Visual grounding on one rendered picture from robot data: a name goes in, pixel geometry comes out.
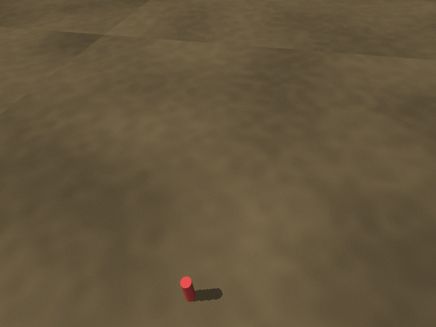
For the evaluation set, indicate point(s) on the can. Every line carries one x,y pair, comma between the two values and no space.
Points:
188,290

